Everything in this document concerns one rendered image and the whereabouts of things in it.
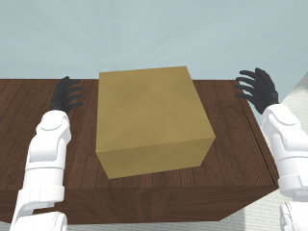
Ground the robot right upper arm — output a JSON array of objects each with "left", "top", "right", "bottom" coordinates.
[{"left": 279, "top": 201, "right": 308, "bottom": 231}]

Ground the robot left forearm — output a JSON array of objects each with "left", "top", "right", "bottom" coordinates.
[{"left": 9, "top": 110, "right": 71, "bottom": 231}]

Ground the robot left hand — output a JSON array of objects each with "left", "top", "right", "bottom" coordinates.
[{"left": 49, "top": 76, "right": 84, "bottom": 115}]

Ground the robot right forearm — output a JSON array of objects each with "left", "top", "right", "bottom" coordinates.
[{"left": 260, "top": 104, "right": 308, "bottom": 202}]

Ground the carton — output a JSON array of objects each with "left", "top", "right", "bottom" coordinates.
[{"left": 95, "top": 65, "right": 216, "bottom": 179}]

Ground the robot right hand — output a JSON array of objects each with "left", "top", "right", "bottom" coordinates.
[{"left": 234, "top": 67, "right": 279, "bottom": 115}]

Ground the robot left upper arm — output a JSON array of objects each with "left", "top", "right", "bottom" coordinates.
[{"left": 13, "top": 211, "right": 67, "bottom": 231}]

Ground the pedestal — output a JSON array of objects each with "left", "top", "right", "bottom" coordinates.
[{"left": 0, "top": 78, "right": 279, "bottom": 225}]

